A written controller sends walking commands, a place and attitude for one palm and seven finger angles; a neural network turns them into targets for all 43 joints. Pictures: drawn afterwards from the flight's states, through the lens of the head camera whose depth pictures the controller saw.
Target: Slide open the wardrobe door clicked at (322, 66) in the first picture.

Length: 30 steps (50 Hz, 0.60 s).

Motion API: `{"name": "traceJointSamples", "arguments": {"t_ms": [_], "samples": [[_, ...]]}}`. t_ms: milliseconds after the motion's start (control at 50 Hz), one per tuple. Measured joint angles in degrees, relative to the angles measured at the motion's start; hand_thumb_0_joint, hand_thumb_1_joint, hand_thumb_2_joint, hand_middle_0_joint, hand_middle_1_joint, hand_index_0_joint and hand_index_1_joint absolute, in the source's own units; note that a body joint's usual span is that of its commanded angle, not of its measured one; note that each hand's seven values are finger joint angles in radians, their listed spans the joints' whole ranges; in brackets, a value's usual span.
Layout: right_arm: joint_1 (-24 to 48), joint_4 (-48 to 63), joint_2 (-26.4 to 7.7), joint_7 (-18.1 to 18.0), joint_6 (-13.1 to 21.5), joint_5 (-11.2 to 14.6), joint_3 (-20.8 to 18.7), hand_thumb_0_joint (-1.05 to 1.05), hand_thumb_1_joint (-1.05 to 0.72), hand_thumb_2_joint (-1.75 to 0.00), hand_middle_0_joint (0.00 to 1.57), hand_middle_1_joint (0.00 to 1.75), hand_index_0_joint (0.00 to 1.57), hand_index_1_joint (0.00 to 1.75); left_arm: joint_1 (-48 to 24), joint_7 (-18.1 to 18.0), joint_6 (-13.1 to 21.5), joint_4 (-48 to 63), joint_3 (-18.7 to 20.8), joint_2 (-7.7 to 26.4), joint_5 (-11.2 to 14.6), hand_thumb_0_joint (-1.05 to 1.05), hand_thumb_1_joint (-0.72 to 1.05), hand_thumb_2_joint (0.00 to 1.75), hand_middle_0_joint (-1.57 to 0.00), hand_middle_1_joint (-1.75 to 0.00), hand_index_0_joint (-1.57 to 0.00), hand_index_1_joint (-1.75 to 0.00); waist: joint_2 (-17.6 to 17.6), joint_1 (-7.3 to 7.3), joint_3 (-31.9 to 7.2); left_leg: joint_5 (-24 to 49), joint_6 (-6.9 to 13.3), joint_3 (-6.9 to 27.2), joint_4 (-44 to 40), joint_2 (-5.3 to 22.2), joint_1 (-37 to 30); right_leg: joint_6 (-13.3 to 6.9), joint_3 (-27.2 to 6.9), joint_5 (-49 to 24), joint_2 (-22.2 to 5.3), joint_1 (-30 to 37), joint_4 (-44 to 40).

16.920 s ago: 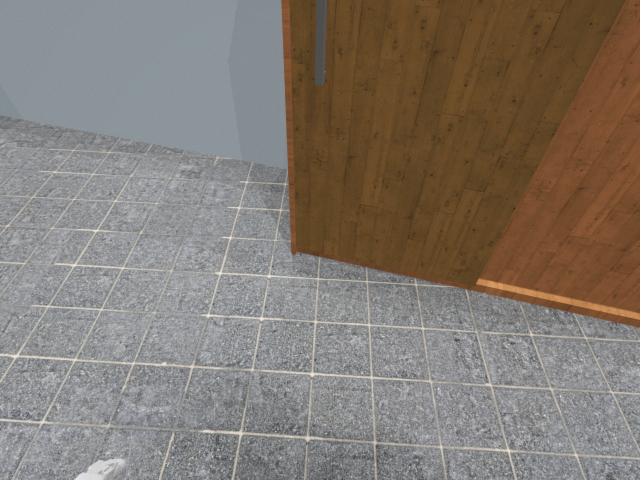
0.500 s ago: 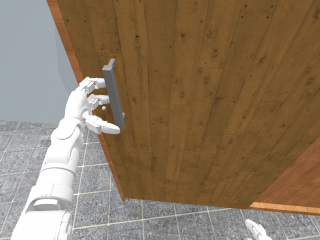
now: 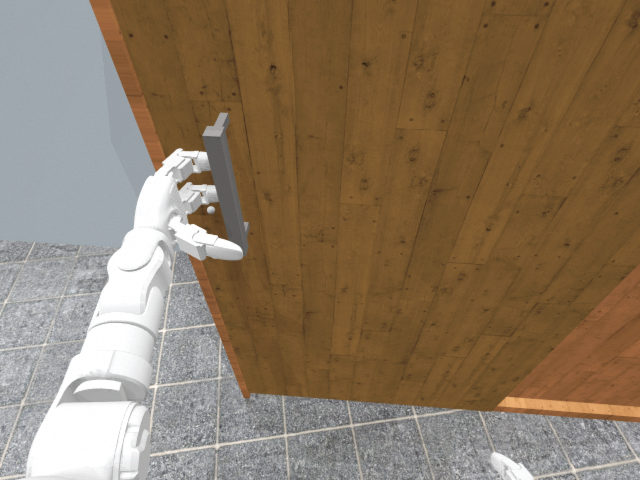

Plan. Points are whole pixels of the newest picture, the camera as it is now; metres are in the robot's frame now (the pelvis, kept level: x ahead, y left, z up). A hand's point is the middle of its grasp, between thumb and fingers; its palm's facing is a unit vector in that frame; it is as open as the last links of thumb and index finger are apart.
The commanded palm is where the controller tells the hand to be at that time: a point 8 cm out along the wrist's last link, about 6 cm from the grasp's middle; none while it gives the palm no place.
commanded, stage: slide the fingers in behind the handle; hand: left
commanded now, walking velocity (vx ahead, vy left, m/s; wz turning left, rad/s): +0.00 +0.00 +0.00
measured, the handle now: (232, 190) +0.46 +0.14 +0.13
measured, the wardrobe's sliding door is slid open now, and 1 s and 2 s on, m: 0.00 0.00 0.00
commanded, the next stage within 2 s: grip the handle and tug to test in 1.54 s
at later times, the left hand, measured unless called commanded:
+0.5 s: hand (218, 218) +0.39 +0.14 +0.14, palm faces -0.02 -1.00 -0.01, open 14.1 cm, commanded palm +0.37 +0.19 +0.13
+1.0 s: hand (235, 218) +0.40 +0.12 +0.13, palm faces -0.04 -1.00 +0.00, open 14.0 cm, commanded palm +0.37 +0.17 +0.13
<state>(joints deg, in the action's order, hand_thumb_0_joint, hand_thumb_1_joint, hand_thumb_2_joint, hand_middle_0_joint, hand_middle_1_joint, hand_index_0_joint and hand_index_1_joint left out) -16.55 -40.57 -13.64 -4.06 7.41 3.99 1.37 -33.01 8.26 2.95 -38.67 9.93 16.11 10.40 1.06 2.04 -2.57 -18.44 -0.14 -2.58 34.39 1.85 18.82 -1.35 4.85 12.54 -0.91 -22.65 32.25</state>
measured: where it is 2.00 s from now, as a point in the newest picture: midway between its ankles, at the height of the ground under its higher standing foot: outside the picture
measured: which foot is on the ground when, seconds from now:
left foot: down 0.00-1.00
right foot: down 0.00-1.00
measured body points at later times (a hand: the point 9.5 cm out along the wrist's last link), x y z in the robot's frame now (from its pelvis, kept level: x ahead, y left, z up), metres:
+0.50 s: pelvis +0.01 +0.00 +0.00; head +0.00 +0.00 +0.45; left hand +0.39 +0.19 +0.14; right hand +0.16 -0.24 -0.09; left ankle -0.01 +0.12 -0.73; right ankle +0.04 -0.11 -0.73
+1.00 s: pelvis +0.01 +0.00 +0.00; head +0.01 -0.01 +0.45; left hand +0.39 +0.17 +0.14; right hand +0.14 -0.25 -0.10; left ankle -0.01 +0.12 -0.73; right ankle +0.04 -0.11 -0.73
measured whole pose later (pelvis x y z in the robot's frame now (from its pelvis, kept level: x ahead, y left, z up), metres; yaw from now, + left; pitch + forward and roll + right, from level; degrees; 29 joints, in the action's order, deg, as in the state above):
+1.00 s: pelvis +0.01 +0.00 +0.00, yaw +0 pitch +1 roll +0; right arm -14.5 -39.8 -13.0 -4.2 5.6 3.4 1.2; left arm -25.6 3.6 -2.6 -26.1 5.6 11.0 9.6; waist 1.2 1.1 -2.8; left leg -18.6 -0.5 -2.6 32.2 2.3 14.9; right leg -1.5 4.7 12.9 -0.3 -19.1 30.5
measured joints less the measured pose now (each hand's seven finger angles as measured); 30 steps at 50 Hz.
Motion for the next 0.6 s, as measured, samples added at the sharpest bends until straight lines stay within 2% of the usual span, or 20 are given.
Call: {"name": "traceJointSamples", "arguments": {"t_ms": [120, 200, 320, 460, 600], "samples": [[-0.3, 0.8, 0.2, 0.5, 0.4, 0.0, -0.4, 0.02, -0.91, -0.89, 0.2, 0.3, 0.2, 0.3, 4.6, -0.6, 0.1, 6.0, -1.8, -2.0, 0.1, -0.02, -0.5, 0.3, -0.31, -1.2, -0.31, -1.21, 0.3, -0.65, -0.6, -0.1, 0.2, -0.6, -0.8, -0.1, -1.4, 0.3, -0.6, 0.0, 0.0, 1.1, -0.6], [0.6, 0.7, 0.3, 0.6, 0.1, 0.0, -0.1, 0.02, -0.91, -0.89, 0.2, 0.3, 0.2, 0.3, 6.1, -1.8, -1.4, 8.2, -2.4, -3.8, 0.1, -0.02, -0.5, 0.3, -0.3, -1.2, -0.29, -1.19, 0.2, -0.96, -0.8, -0.3, 0.3, -0.5, -1.0, -0.2, -2.4, 0.4, -0.6, 0.2, -0.1, 2.1, -0.7], [2.9, 1.5, 0.8, 0.2, -0.5, -0.3, 0.4, 0.02, -0.91, -0.89, 0.2, 0.3, 0.2, 0.3, 5.4, -3.3, -4.0, 9.2, -2.5, -3.2, -1.2, -0.02, -0.5, 0.3, -0.3, -1.19, -0.29, -1.19, -0.4, -1.04, 0.0, 0.0, 0.2, -0.6, -1.4, -0.1, -2.9, 0.3, -0.6, 0.0, 0.0, 2.6, -1.0], [3.4, 2.0, 0.7, 0.0, -0.6, -0.2, 0.4, 0.02, -0.91, -0.89, 0.2, 0.3, 0.2, 0.3, 6.8, -3.0, -4.8, 11.6, -3.2, -3.6, -0.4, -0.02, -0.5, 0.3, -0.28, -1.18, -0.28, -1.19, -0.2, -1.49, -0.2, 0.0, 0.1, -0.3, -1.8, -0.1, -3.4, 0.3, -0.3, 0.0, 0.1, 3.2, -1.5], [3.5, 1.5, 0.6, -0.1, -0.9, -0.3, 0.3, 0.02, -0.91, -0.89, 0.2, 0.3, 0.2, 0.3, 6.1, -3.7, -5.7, 11.7, -4.8, -4.4, -0.7, -0.02, -0.5, 0.3, -0.28, -1.18, -0.29, -1.19, 0.0, -1.62, 0.1, -0.2, 0.0, 0.3, -1.5, -0.2, -3.2, 0.2, 0.2, 0.4, -0.1, 3.2, -1.2]]}}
